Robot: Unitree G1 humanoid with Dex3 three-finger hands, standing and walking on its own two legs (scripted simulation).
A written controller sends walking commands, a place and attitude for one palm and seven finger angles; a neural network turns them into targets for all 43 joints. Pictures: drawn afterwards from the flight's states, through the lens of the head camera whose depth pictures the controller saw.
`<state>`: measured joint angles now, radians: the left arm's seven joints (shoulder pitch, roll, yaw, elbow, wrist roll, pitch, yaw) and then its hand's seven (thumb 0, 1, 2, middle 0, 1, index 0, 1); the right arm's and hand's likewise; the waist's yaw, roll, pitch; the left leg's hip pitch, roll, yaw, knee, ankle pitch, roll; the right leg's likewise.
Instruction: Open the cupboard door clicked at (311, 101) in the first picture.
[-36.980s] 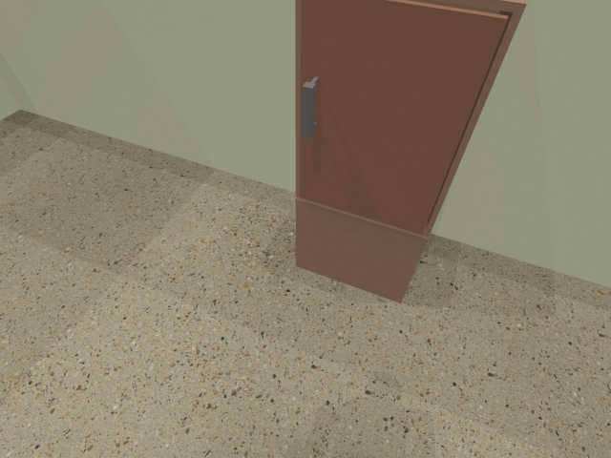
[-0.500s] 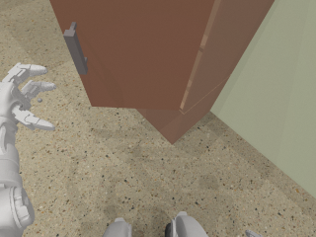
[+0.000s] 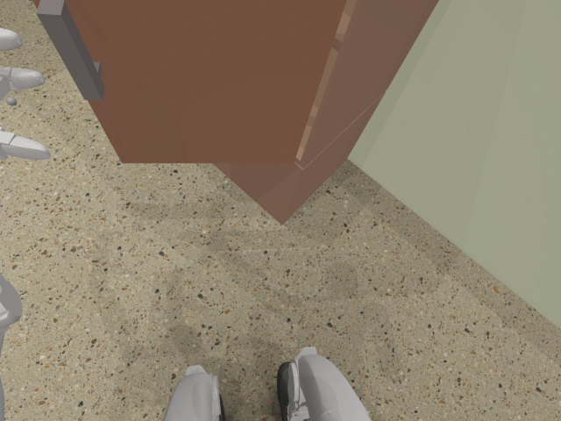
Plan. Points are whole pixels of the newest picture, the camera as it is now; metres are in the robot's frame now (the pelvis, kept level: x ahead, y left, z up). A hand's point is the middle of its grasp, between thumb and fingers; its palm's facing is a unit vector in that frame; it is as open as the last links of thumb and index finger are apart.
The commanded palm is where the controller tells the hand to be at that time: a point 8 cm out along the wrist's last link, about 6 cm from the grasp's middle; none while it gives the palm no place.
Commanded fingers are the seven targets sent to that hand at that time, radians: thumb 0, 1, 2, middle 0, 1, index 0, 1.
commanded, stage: move the hooked fingers beside the handle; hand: left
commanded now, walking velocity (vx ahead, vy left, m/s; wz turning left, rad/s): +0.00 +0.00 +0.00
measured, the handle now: (78, 44) +0.61 +0.23 +0.07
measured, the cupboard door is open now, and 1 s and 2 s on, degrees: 46 46 46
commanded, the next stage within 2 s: slide the fingers in behind the handle in 1.06 s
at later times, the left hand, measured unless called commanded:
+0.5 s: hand (19, 71) +0.56 +0.29 +0.08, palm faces -0.03 -1.00 +0.00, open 13.9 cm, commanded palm +0.54 +0.32 +0.08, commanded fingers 0.00 -0.50 0.30 -0.30 -1.20 -0.30 -1.20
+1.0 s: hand (27, 74) +0.56 +0.28 +0.08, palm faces -0.03 -1.00 -0.01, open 13.9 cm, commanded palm +0.55 +0.32 +0.07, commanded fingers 0.00 -0.50 0.30 -0.30 -1.20 -0.30 -1.20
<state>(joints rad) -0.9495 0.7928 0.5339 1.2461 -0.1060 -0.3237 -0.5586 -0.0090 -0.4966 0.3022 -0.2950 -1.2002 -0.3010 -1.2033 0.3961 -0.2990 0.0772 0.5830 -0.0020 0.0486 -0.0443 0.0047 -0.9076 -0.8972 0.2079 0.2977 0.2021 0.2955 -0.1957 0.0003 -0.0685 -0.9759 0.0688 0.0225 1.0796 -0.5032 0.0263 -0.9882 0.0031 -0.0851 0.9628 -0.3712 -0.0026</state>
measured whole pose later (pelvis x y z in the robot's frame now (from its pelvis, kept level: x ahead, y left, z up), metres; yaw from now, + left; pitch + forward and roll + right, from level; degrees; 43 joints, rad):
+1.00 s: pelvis +0.02 +0.01 +0.00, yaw -1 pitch +27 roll -6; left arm -1.06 0.86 0.53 1.27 -0.05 -0.29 -0.52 -0.01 -0.50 0.30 -0.29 -1.20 -0.30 -1.20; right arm 0.39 -0.29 0.09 0.55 -0.02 0.11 -0.02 0.00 -0.91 -0.90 0.21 0.30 0.20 0.30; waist -0.25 0.01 -0.07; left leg -1.05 0.08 0.00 1.11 -0.53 0.03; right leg -1.04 0.02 -0.10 0.95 -0.38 0.01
